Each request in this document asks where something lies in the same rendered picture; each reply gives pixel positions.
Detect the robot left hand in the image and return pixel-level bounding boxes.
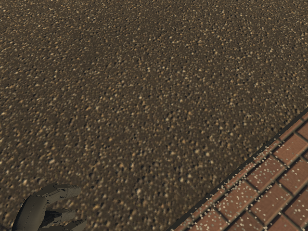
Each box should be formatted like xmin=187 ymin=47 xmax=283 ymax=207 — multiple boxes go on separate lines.
xmin=12 ymin=182 xmax=87 ymax=231

